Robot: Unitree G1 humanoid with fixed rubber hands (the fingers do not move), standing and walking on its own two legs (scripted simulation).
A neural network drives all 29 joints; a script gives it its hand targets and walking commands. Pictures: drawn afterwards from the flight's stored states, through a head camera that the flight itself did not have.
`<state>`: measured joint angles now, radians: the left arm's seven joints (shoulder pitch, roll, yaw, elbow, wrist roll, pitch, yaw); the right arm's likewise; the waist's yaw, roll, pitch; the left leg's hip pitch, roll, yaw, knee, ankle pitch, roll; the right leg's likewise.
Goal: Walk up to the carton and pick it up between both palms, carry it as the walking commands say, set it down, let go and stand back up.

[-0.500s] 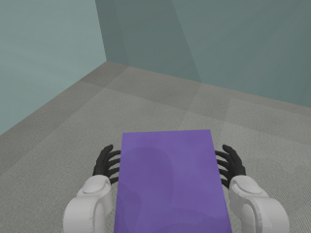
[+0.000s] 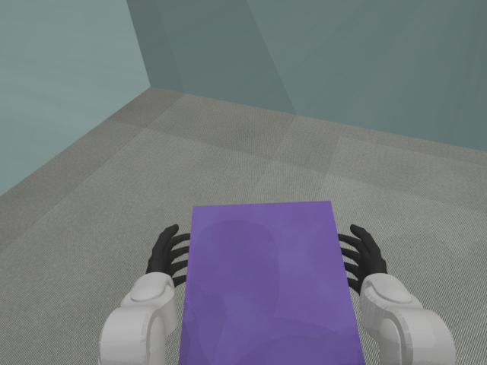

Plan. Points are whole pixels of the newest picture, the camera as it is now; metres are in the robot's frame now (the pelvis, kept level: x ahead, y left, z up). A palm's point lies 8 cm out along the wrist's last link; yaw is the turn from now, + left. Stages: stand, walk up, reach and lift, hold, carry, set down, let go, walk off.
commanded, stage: carry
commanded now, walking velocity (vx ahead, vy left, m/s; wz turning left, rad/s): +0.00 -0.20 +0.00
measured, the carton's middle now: (264, 298) +0.25 +0.00 +0.01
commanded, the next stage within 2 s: none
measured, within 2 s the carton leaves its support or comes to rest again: neither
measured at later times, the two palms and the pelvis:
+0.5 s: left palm (284, 305) +0.20 -0.03 +0.10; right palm out of the picture +0.19 -0.31 +0.09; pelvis -0.04 -0.16 +0.00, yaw +0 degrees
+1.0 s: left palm (412, 335) +0.16 -0.17 +0.11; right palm out of the picture +0.16 -0.46 +0.10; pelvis -0.08 -0.31 +0.00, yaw -1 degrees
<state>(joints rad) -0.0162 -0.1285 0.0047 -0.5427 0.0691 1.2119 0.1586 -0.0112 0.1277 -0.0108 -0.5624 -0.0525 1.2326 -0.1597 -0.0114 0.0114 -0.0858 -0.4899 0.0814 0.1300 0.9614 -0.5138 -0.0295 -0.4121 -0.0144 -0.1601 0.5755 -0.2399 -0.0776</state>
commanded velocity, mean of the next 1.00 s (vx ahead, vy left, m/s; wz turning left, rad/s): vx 0.00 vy -0.20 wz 0.00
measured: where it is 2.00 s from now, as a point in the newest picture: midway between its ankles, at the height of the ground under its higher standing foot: outside the picture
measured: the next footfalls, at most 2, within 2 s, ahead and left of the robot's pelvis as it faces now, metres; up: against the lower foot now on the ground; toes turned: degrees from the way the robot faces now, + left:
left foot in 0.08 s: +0.02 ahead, +0.08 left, +0.00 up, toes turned +11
right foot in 0.38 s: +0.02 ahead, -0.27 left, +0.00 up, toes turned -8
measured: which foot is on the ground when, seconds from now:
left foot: up 0.00-0.06, down 0.08-0.38, up 0.40-0.66, down 0.68-1.00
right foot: down 0.00-0.08, up 0.10-0.36, down 0.38-0.68, up 0.70-0.96, down 0.98-1.00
